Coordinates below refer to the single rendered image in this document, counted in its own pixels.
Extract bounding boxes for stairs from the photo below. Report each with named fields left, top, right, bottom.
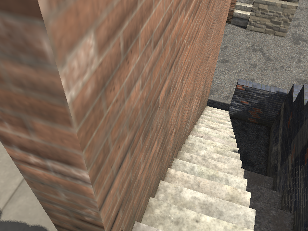
left=230, top=0, right=254, bottom=27
left=132, top=106, right=256, bottom=231

